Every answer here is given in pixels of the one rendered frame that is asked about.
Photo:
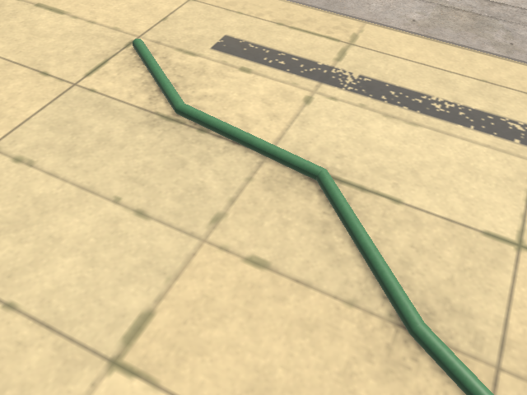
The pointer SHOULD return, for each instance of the stairs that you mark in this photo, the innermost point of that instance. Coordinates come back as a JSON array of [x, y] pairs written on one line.
[[509, 10]]

